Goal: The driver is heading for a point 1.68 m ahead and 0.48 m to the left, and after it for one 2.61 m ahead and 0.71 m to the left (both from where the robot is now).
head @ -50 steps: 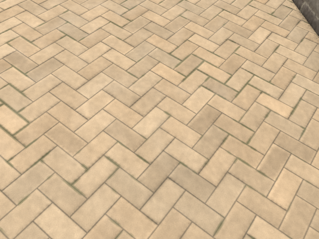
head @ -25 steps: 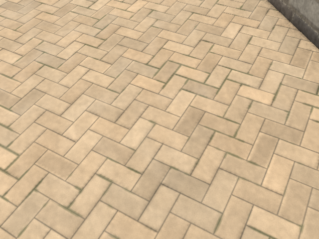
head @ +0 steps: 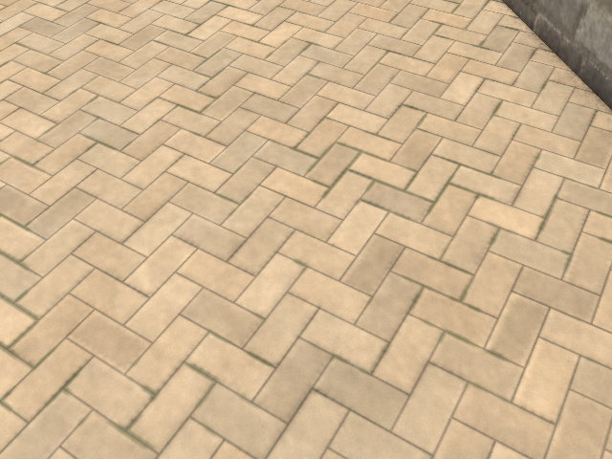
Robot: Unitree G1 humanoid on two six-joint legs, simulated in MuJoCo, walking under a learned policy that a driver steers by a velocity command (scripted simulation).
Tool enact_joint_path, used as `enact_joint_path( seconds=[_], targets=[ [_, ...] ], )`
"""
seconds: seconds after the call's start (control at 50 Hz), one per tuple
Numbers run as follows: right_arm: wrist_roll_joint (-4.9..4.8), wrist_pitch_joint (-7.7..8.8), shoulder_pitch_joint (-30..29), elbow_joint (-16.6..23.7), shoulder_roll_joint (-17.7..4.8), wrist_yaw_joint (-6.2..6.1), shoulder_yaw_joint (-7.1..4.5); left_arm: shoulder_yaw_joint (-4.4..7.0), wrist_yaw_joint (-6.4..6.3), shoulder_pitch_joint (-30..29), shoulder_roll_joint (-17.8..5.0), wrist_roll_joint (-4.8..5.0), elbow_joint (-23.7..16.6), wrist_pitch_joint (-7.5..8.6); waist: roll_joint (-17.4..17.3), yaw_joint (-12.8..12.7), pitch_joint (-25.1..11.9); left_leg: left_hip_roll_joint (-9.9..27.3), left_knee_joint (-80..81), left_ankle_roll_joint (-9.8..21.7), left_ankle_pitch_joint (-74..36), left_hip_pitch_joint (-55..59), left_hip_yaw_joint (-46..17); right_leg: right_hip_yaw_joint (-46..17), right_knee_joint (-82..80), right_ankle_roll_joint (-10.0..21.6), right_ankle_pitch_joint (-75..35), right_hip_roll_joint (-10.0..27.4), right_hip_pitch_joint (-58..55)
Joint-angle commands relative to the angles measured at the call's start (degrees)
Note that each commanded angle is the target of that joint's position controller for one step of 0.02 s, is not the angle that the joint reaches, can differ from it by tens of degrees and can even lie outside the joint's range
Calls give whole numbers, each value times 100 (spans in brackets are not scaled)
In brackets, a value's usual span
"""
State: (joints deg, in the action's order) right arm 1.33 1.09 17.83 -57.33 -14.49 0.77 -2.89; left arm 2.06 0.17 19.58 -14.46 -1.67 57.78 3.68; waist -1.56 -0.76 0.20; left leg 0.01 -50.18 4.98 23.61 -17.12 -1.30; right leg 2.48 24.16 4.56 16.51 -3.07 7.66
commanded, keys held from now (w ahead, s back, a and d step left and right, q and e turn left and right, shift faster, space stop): w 0.96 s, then w+q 0.04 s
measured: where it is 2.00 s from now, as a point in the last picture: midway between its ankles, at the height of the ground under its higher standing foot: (294, 266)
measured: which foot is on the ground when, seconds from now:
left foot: up 0.00-0.32, down 0.34-0.90, up 0.92-1.00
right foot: down 0.00-0.36, up 0.38-0.88, down 0.90-1.00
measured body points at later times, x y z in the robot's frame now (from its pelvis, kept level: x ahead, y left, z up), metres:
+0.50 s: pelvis +0.25 +0.05 +0.00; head +0.28 +0.06 +0.44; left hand +0.28 +0.30 -0.16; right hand +0.32 -0.21 -0.14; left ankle +0.30 +0.10 -0.74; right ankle +0.17 -0.08 -0.65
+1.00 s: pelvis +0.54 +0.01 -0.01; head +0.57 +0.00 +0.44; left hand +0.68 +0.25 -0.14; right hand +0.50 -0.23 -0.16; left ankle +0.38 +0.11 -0.65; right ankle +0.61 -0.06 -0.74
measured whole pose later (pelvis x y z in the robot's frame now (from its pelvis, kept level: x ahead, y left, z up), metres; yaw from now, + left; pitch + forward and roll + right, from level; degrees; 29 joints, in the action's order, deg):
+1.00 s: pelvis +0.54 +0.01 -0.01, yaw +1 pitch +0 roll +0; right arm 0.3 4.3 22.7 -60.1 -11.3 -0.4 -1.9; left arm 2.6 0.6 5.8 -12.1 -1.6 52.7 4.4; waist -0.8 2.2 4.0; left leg -1.7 -63.3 5.1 23.4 -12.8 0.4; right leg 6.3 29.9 5.9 9.8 -2.4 20.4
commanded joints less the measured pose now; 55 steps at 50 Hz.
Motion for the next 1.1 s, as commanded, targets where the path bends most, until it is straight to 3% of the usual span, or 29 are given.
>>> enact_joint_path(
  seconds=[0.02, 0.04, 0.1, 0.16, 0.22, 0.28, 0.32, 0.34, 0.36, 0.38, 0.4, 0.42, 0.44, 0.46, 0.48, 0.52, 0.58, 0.68, 0.78, 0.84, 0.88, 0.9, 0.92, 0.94, 0.96, 0.98, 1.0, 1.04, 1.1],
  targets=[
    [47, 234, -691, 533, -417, 127, -64, 88, -38, 330, -634, 24, -96, 126, 465, -14, 714, 425, -849, 45, -656, -2466, -101, -2387, -1861, 731, 684, 1769, -1125],
    [90, 211, -729, 515, -405, 159, -57, 52, -43, 369, -538, 35, -56, 164, 505, -9, 633, 440, -813, -51, -859, -2368, 16, -1999, -1858, 669, -46, 1604, -1129],
    [99, 138, -1128, 672, -273, 191, -16, -3, -62, 852, -443, 80, 189, 208, 572, -62, 556, 387, -623, -276, -1126, -2501, 324, -1323, -1674, 681, -1956, 1458, -1270],
    [60, 119, -1897, 998, -132, 196, 78, -40, -79, 949, -432, 69, 270, 187, 617, -167, 712, 290, 276, -383, -1463, -2303, 581, -909, -1662, 667, -2625, 1308, -949],
    [1, 105, -2316, 1203, -121, 181, 128, -37, -88, 1024, -521, 55, 345, 188, 767, -226, 788, 139, 1208, -259, -1761, -1658, 752, -736, -1680, 631, -3017, 1342, -755],
    [-6, 126, -1946, 1173, -306, 89, 57, -14, -102, 829, -632, 73, 371, 199, 733, 71, 596, -66, 1594, 58, -1706, -833, 790, -573, -1162, 498, -4543, 1513, -968],
    [6, 198, -599, 735, -513, -6, -77, 22, -112, 645, -728, 79, 352, 158, 611, 665, -131, -362, 1986, 279, -1645, 603, 840, -339, 441, 316, -5605, 1371, -1006],
    [73, 242, 302, 435, -712, -73, -177, 9, -99, 635, -694, 81, 318, 145, 474, 988, -586, -87, 2141, 409, -1518, 1864, 550, -219, 1681, 232, -4690, 1142, -282],
    [212, 268, 1073, 329, -1281, -127, -317, -94, -59, 960, -223, 145, 149, 134, -446, 987, -1314, 1529, 2384, 777, -292, 3239, -1507, 75, 3697, 80, -2025, 606, 1128],
    [87, 203, 952, 316, -1390, -51, -340, -46, -22, 1269, -135, 185, 172, 131, -1136, 707, -1706, 2387, 3543, 1347, 199, 3502, -4123, -381, 5244, 23, 1237, -267, 2340],
    [-74, 191, 187, 417, -1161, -21, -306, 48, -30, 829, -462, 75, 67, 110, -543, 425, -789, 2170, 3741, 1258, 697, 2678, -3585, -705, 5495, 120, 781, 193, 2795],
    [-104, 230, -336, 534, -688, -1, -191, 58, 6, 368, -468, 45, -43, 136, -124, 316, -122, 1959, 3870, 1151, 463, 1810, -2714, -625, 5238, 143, 260, 463, 2804],
    [-71, 288, -519, 510, -431, 8, -120, 47, 28, 205, -320, 51, -72, 141, 33, 146, 217, 1675, 4055, 980, -172, 1172, -2108, -591, 4852, 143, 10, 664, 2568],
    [-62, 346, -501, 423, -289, -14, -67, 51, 49, 186, -258, -13, -91, 85, -38, -13, 298, 1448, 4125, 836, -751, 784, -1671, -608, 4535, 100, -80, 794, 2270],
    [-43, 394, -437, 340, -174, -26, -23, 33, 85, 285, -146, -56, -44, 6, -70, -126, 270, 1303, 4180, 755, -1165, 575, -1324, -577, 4367, 45, -119, 834, 2017],
    [-50, 491, -90, 181, -235, -32, -25, 37, 129, 202, -64, -63, -88, -86, -76, -173, 246, 1205, 4241, 783, -1843, 536, -972, -448, 4137, -40, -223, 846, 2042],
    [-70, 512, 276, 53, -361, -46, -34, 47, 159, -563, -110, -68, -370, -162, -50, -77, 481, 1098, 4483, 775, -1936, 712, -659, -267, 3547, -205, -782, 972, 2720],
    [-87, 496, 831, -98, -304, -71, 26, -15, 188, -1732, -13, 9, -786, -128, -84, 232, 590, 887, 4420, 564, -2987, 1200, -222, 47, 2006, -352, -1669, 839, 2944],
    [-15, 456, 1326, -297, -323, -149, 46, -50, 166, -2450, -25, 29, -1072, -87, -180, 466, 621, 1087, 4102, 590, -3927, 2158, -151, 225, 1129, -201, -1609, 605, 2969],
    [33, 425, 1198, -334, -416, -201, 23, -7, 136, -2299, -120, 37, -1122, -13, -247, 263, 531, 1238, 3557, 548, -5219, 2538, -68, 284, 754, 52, -980, 392, 2492],
    [36, 405, 1040, -331, -524, -198, -5, 105, 50, -1212, -304, 31, -793, 54, -307, -202, -34, 1148, 2310, 405, -6492, 2497, 65, 404, 405, 296, -692, 28, 1146],
    [-17, 399, 917, -286, -512, -185, 6, 196, -10, -223, -478, -41, -486, 114, -198, -630, -537, 968, 1184, 296, -5905, 1849, 230, 220, 133, 484, -1014, 196, -220],
    [-160, 424, 975, -46, -196, -138, 99, 348, -90, 723, -1012, -205, -329, 138, 464, -833, -1317, 567, -650, 118, -3782, 262, 486, -1448, 121, 913, -529, 1612, -1965],
    [-260, 405, 1561, -69, 79, -108, 107, 429, -35, 795, -1288, -172, -290, 76, 1351, -524, -1848, -475, -2445, -20, 766, -1397, 403, -3974, -476, 1667, -737, 2888, -2869],
    [-115, 370, 1006, -45, -427, -145, -42, 381, 15, 331, -968, 48, -320, 28, 451, -433, -1211, -122, -2702, 84, 348, -1841, -250, -3649, -678, 1462, -344, 2511, -2270],
    [-104, 405, 613, 94, -320, -122, -34, 287, 29, -263, -621, 92, -423, 49, 381, -227, -403, 110, -2456, 95, -199, -1916, -248, -2722, -918, 1245, -479, 2341, -1348],
    [-98, 400, 449, 99, -210, -109, -28, 213, 42, -559, -320, 59, -458, 99, 220, -70, -47, 297, -2135, 93, -517, -1705, -230, -2133, -1159, 1007, -832, 2075, -703],
    [34, 239, 585, 35, -37, -36, -29, 112, -12, -553, -7, 60, -325, 182, 394, 203, 168, 446, -1722, -12, -740, -1208, -223, -1283, -1427, 649, -1258, 1706, 25],
    [57, 71, 373, 143, 68, 56, -49, 141, -37, -143, -191, 85, -142, 329, 457, 296, 276, 477, -1520, -101, -1059, -1398, -132, -698, -1629, 561, -1765, 1625, 151]
  ],
)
